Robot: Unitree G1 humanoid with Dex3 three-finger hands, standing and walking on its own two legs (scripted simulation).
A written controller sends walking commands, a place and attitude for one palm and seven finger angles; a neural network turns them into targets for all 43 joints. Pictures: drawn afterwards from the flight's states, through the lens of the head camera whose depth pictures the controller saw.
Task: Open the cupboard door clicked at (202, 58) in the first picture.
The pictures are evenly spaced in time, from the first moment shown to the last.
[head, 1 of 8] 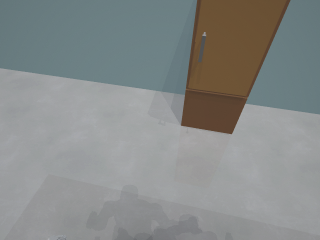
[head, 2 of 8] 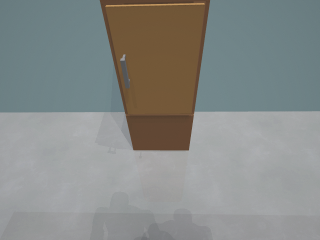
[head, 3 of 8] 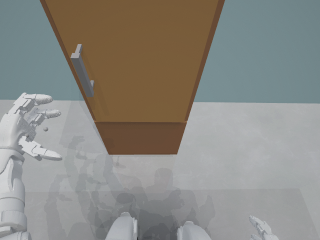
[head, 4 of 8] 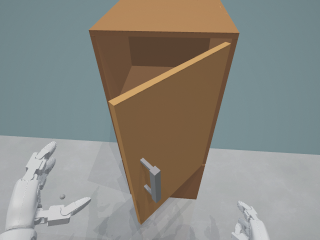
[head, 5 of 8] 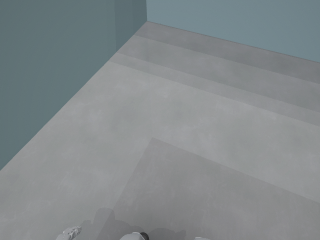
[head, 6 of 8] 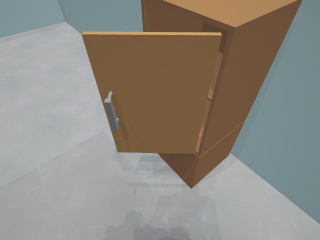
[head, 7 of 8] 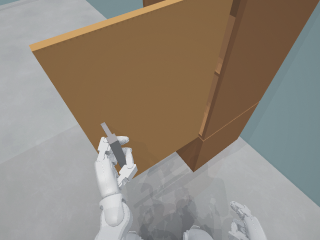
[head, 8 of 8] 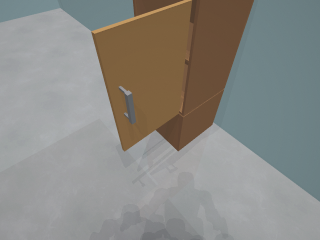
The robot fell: no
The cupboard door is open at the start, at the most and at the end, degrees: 0 94 92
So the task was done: yes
